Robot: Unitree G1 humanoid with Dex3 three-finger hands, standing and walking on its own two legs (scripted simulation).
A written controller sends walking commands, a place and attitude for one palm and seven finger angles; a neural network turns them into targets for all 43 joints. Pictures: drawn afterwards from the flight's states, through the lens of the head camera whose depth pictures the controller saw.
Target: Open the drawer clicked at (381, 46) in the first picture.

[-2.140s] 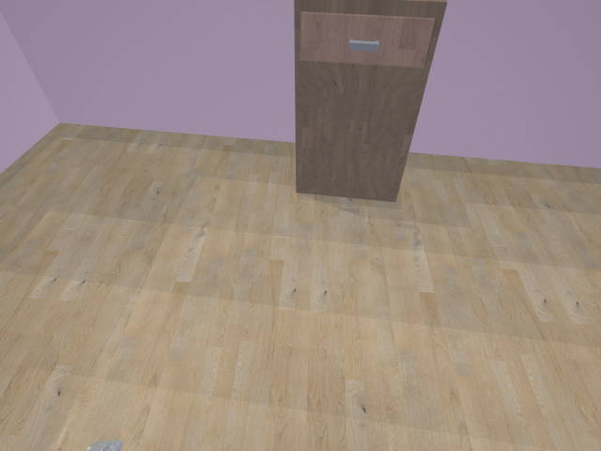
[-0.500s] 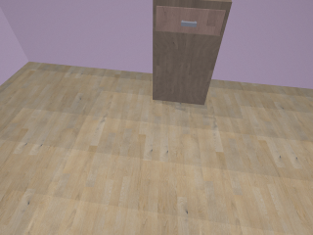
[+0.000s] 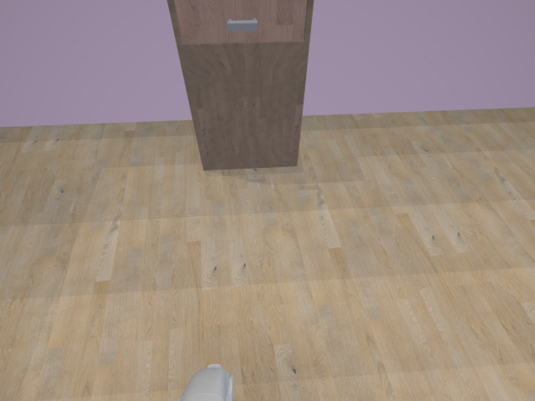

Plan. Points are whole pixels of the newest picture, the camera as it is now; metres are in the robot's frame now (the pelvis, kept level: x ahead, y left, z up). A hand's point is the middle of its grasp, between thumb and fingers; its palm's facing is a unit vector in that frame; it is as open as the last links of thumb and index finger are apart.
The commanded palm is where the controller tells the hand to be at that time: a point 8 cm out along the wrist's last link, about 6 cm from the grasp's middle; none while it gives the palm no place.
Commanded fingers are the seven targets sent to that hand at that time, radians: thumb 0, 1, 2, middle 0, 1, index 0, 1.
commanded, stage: walk to a spot facing it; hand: left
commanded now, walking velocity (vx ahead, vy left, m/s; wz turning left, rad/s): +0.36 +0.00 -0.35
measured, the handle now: (242, 23) +1.29 +0.20 -0.01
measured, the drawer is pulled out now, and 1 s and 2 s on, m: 0.00 0.00 0.00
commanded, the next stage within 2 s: turn to face it in 0.98 s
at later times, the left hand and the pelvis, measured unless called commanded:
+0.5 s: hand (169, 288) +0.34 +0.24 -0.16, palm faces -0.21 -0.96 -0.19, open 7.4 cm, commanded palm none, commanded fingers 0.00 0.90 0.90 -0.20 -0.30 -0.20 -0.30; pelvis +0.20 +0.06 +0.00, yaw -15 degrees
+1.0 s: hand (253, 212) +0.56 +0.09 -0.17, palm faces -0.44 -0.87 -0.22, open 7.1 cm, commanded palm none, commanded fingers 0.00 0.90 0.90 -0.20 -0.30 -0.20 -0.30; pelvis +0.40 -0.05 -0.01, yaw -27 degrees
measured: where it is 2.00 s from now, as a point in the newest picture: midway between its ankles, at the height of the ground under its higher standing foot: (302, 318)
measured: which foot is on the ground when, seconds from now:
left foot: up 0.00-0.18, down 0.20-0.78, up 0.80-1.00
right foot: down 0.00-0.18, up 0.20-0.74, down 0.76-1.00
